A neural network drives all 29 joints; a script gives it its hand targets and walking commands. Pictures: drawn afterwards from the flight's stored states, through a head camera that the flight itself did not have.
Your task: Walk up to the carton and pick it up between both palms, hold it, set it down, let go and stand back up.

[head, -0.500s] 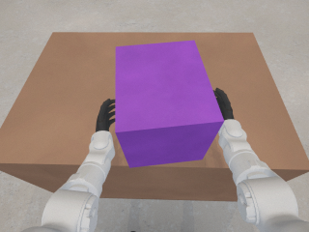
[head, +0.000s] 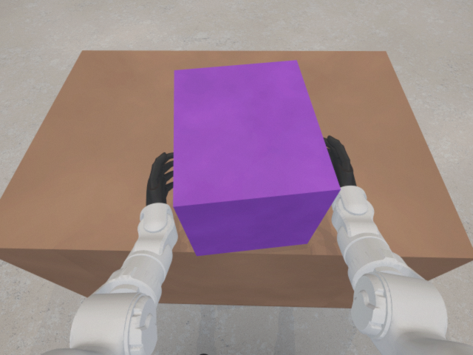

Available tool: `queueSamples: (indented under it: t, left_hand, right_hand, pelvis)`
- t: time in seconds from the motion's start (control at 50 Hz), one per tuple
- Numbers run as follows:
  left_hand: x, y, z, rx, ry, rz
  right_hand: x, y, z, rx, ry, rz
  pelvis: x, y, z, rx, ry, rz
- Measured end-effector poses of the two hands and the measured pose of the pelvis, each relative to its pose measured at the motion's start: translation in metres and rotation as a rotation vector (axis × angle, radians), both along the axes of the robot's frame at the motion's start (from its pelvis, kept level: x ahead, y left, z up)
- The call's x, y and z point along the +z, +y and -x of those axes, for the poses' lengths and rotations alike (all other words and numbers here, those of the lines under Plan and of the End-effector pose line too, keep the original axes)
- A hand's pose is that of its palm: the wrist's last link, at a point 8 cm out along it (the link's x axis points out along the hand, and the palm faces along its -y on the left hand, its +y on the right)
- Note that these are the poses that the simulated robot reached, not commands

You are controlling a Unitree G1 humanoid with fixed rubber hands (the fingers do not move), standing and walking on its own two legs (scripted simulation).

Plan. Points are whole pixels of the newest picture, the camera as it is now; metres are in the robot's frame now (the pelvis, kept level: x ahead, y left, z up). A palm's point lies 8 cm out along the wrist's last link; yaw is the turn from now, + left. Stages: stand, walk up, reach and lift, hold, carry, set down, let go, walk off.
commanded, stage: reach and lift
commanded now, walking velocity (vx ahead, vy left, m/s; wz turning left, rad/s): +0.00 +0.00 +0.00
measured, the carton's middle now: (244, 162) +0.48 +0.01 -0.01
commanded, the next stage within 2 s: none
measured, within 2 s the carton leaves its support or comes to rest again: neither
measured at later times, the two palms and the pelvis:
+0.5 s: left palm (154, 200) +0.37 +0.16 +0.02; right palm (342, 186) +0.39 -0.17 +0.04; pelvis -0.01 +0.00 +0.00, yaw +0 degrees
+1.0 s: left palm (150, 203) +0.35 +0.16 +0.04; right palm (346, 185) +0.38 -0.16 +0.06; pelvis -0.02 +0.00 +0.00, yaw +0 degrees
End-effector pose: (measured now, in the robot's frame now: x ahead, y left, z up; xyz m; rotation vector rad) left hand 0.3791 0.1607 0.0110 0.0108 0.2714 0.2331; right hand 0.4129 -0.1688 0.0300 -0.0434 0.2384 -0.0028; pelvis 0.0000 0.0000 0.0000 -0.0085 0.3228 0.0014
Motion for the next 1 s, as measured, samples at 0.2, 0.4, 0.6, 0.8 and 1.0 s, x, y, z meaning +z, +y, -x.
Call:
queueSamples:
  t: [0.2, 0.4, 0.6, 0.8, 1.0]
  left_hand:
    - [0.002, 0.001, 0.001, 0.002, -0.011, 0.001]
    - [0.009, 0.002, 0.007, 0.005, -0.051, 0.002]
    - [0.015, 0.003, 0.018, 0.005, -0.079, 0.003]
    - [0.019, 0.003, 0.025, 0.003, -0.068, 0.005]
    - [0.025, 0.003, 0.025, 0.022, -0.039, 0.045]
  right_hand:
    - [0.0, 0.001, 0.004, -0.005, -0.022, 0.0]
    - [0.005, 0.003, 0.014, -0.013, -0.076, 0.01]
    - [0.013, 0.004, 0.025, -0.013, -0.106, 0.012]
    - [0.017, 0.004, 0.033, -0.015, -0.095, 0.012]
    - [0.03, 0.005, 0.03, -0.005, -0.066, 0.042]
  pelvis:
    - [0.0, 0.0, 0.001, 0.0, -0.002, 0.0]
    - [0.0, 0.001, 0.008, 0.0, -0.011, 0.001]
    - [0.0, 0.002, 0.019, -0.001, -0.026, 0.003]
    - [0.0, 0.002, 0.025, -0.001, -0.034, 0.003]
    - [0.0, 0.002, 0.024, -0.001, -0.031, 0.003]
